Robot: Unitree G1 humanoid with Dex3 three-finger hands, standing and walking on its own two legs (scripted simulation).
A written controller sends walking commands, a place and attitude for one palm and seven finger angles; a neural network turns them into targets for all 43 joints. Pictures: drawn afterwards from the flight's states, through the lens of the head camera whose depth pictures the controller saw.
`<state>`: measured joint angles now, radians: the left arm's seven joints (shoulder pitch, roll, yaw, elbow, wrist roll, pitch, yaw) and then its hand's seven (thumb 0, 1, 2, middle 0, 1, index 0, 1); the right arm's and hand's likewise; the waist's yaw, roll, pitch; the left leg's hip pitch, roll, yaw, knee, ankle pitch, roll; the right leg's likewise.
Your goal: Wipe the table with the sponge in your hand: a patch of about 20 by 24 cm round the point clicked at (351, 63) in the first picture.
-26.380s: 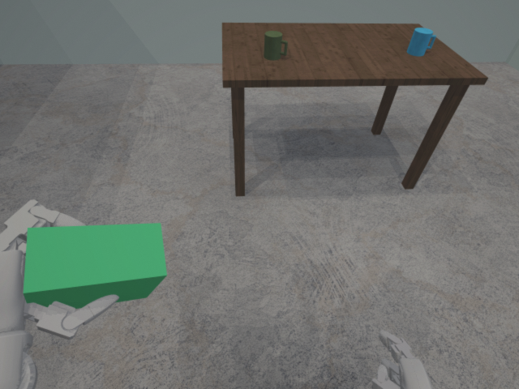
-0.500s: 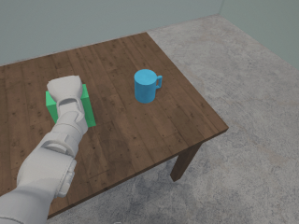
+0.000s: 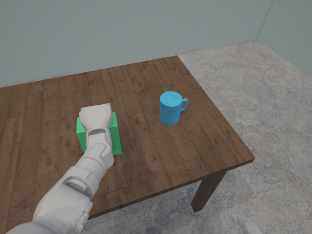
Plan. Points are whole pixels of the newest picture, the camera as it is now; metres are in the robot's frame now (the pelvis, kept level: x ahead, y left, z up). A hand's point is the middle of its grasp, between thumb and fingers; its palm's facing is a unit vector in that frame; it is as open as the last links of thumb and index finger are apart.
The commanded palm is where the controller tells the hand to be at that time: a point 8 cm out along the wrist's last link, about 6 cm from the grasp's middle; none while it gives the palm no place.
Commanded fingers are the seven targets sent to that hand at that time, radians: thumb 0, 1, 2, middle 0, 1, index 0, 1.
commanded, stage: wipe back along the third lane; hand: left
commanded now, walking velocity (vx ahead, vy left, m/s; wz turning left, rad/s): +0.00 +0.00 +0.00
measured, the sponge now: (102, 141) +0.40 +0.20 -0.03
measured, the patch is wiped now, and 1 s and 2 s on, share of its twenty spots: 0.95 0.95 0.95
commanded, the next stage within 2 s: slide back across to the middle lane in 1.04 s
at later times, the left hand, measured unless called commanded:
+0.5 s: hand (103, 143) +0.35 +0.18 +0.03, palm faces -0.03 -0.03 -1.00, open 10.6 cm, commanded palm +0.30 +0.16 +0.06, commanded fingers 0.00 0.10 1.30 -1.20 -1.60 -1.20 -1.60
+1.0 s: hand (107, 161) +0.30 +0.15 +0.02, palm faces -0.01 -0.05 -1.00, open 10.6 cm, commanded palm +0.25 +0.14 +0.06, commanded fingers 0.00 0.10 1.30 -1.20 -1.60 -1.20 -1.60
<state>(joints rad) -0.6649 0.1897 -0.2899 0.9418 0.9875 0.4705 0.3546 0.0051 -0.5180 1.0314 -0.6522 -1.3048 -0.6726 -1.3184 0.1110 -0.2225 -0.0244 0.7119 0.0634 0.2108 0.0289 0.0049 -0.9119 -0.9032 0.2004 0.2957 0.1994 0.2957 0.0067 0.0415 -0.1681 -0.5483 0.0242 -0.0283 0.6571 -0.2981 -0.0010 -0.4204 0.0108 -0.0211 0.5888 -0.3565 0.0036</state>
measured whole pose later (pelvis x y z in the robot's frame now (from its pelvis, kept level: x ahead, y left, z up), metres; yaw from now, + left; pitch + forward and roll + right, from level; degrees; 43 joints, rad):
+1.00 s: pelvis -0.02 -0.02 +0.00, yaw +0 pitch +3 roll +0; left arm -0.28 0.16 -0.41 0.51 1.01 0.53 0.30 0.00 -0.51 1.03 -0.63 -1.32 -0.65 -1.33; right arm 0.06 -0.23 0.00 0.66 0.09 0.24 0.04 0.01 -0.91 -0.90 0.20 0.30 0.20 0.30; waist 0.06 0.06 -0.14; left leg -0.40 0.03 -0.03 0.62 -0.27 -0.02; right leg -0.30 0.01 -0.02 0.61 -0.36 -0.02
